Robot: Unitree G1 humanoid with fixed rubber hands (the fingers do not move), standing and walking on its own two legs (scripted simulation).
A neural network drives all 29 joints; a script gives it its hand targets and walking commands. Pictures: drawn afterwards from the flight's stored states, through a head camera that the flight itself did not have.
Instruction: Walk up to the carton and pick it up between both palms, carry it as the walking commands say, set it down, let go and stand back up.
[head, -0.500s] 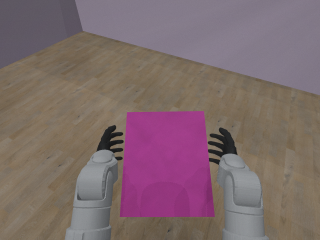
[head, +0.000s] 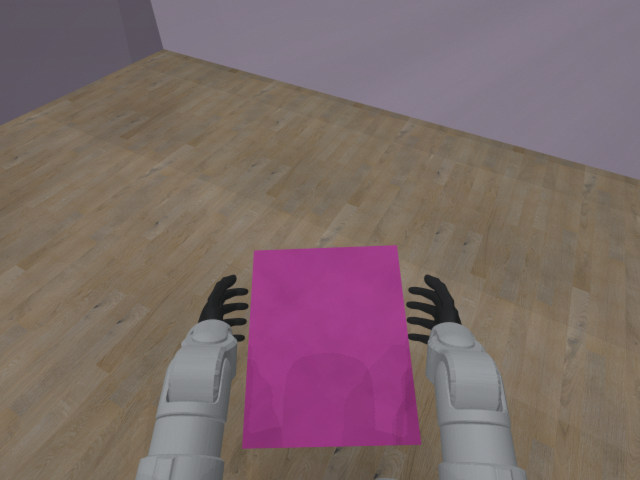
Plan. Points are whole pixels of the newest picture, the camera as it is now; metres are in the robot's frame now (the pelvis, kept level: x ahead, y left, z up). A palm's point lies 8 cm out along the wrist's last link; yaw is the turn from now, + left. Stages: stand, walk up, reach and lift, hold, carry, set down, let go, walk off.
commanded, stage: hold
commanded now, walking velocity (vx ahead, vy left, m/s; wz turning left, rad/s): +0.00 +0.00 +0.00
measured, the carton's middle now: (328, 346) +0.31 -0.01 -0.06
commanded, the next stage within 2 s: set down in 0.18 s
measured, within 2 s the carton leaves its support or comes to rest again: neither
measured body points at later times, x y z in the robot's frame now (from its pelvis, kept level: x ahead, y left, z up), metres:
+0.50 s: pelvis -0.02 -0.02 +0.00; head -0.07 -0.02 +0.45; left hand +0.29 +0.14 +0.04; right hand +0.30 -0.16 +0.04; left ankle +0.03 +0.11 -0.72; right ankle +0.06 -0.11 -0.72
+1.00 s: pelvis +0.01 -0.02 +0.00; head +0.10 -0.02 +0.44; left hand +0.34 +0.14 -0.05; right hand +0.36 -0.16 -0.04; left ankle +0.03 +0.11 -0.72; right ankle +0.06 -0.11 -0.72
